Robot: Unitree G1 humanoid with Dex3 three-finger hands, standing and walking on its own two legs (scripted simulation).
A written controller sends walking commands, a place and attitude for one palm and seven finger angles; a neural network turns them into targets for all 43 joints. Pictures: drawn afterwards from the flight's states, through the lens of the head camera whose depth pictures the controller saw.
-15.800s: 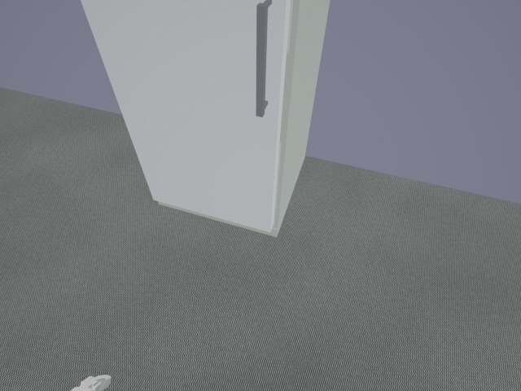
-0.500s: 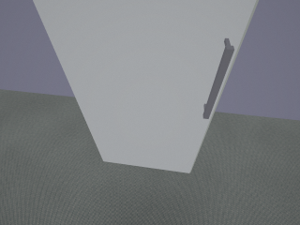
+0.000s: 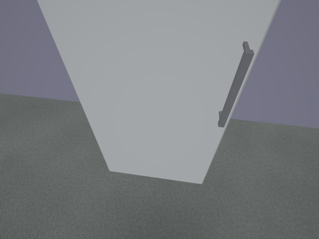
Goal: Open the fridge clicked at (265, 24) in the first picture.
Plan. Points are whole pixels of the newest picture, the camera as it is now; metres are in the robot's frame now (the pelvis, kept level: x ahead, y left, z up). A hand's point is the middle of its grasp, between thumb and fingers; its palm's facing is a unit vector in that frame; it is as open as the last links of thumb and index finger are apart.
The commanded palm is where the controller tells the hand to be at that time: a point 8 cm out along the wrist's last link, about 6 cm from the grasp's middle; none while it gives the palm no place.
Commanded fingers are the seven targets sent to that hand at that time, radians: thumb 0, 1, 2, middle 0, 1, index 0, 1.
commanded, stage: raise the hand to about handle height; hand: right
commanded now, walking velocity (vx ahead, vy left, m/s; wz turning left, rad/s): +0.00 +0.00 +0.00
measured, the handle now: (231, 90) +0.52 -0.18 +0.10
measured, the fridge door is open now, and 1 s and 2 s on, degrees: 0 0 0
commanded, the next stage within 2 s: none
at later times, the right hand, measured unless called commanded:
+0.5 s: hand out of the picture +0.12 -0.21 -0.01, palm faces +0.28 +0.96 -0.07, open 9.3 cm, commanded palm +0.13 -0.26 -0.01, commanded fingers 0.00 -0.25 -0.62 0.25 0.72 0.25 0.72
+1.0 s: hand (279, 211) +0.20 -0.24 +0.03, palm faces +0.09 +1.00 -0.04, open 12.3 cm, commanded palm +0.17 -0.30 +0.06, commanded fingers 0.00 0.34 -0.37 0.29 1.10 0.29 1.10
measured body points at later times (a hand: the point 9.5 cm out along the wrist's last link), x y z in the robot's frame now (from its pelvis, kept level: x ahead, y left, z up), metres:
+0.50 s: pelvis -0.03 +0.05 -0.07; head +0.00 +0.03 +0.38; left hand +0.19 +0.29 -0.12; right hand +0.10 -0.26 -0.01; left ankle -0.04 +0.14 -0.74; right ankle +0.02 -0.08 -0.74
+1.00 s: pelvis -0.02 +0.01 -0.04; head +0.01 +0.00 +0.41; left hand +0.14 +0.26 -0.12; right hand +0.19 -0.30 +0.03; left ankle -0.04 +0.14 -0.74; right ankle +0.02 -0.08 -0.74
